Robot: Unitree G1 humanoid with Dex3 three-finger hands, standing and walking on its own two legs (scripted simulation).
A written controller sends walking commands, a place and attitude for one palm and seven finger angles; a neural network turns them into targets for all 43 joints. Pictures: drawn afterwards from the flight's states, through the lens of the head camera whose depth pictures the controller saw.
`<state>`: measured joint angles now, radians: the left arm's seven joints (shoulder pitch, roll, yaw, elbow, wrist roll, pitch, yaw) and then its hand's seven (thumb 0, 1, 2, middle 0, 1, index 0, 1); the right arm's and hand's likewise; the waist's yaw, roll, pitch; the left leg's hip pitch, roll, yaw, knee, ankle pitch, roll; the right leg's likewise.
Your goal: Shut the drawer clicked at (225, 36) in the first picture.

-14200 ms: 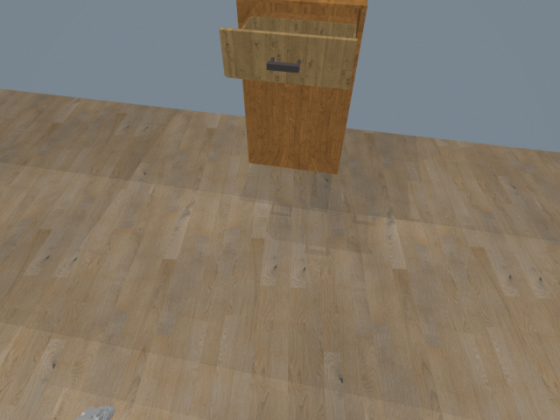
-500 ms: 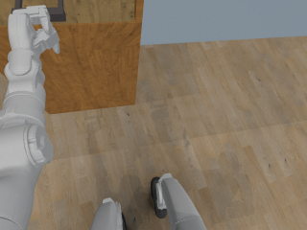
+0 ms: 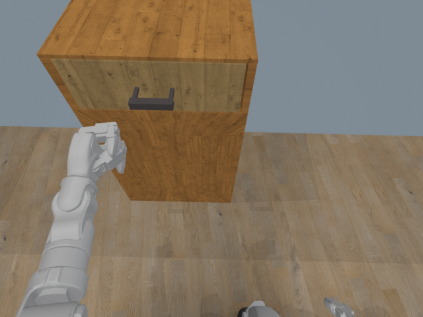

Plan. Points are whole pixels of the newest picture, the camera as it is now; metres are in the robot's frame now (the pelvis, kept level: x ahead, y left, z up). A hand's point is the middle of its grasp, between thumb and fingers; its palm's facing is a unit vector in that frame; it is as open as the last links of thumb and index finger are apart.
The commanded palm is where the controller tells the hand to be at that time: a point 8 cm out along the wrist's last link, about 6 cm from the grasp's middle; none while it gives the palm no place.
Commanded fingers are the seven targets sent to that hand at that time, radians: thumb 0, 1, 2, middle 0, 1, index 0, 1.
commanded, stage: draw the hand back to the body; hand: left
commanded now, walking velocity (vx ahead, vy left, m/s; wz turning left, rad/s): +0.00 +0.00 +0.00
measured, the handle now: (152, 97) +0.61 +0.15 +0.00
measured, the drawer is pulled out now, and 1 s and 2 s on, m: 0.00 0.00 0.00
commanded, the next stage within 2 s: step back with the hand held close in 0.94 s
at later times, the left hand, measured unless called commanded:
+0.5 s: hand (34, 219) +0.24 +0.22 +0.16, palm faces +0.30 -0.90 -0.31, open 3.3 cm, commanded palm +0.19 +0.26 +0.17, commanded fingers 0.00 0.90 0.90 -1.40 -1.60 -1.40 -1.60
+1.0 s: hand out of the picture +0.16 +0.24 +0.20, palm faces +0.45 -0.80 -0.39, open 3.3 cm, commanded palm +0.11 +0.27 +0.21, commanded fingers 0.00 0.90 0.90 -1.40 -1.60 -1.40 -1.60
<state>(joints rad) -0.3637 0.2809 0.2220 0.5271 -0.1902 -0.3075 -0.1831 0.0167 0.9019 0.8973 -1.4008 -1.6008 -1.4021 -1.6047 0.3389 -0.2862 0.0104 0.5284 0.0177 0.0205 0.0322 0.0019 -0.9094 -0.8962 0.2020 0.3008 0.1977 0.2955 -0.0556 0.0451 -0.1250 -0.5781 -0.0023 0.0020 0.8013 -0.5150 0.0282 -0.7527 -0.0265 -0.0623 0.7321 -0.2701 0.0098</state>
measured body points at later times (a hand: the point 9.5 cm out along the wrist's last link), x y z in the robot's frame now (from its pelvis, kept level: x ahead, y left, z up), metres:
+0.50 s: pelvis +0.00 +0.00 +0.04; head -0.01 -0.02 +0.49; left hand +0.22 +0.27 +0.18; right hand +0.19 -0.21 -0.05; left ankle -0.08 +0.10 -0.70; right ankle +0.04 -0.13 -0.70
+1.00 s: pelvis -0.02 -0.01 +0.04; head -0.05 -0.03 +0.48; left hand +0.13 +0.28 +0.22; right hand +0.16 -0.23 -0.05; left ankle -0.08 +0.10 -0.70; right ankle +0.04 -0.13 -0.70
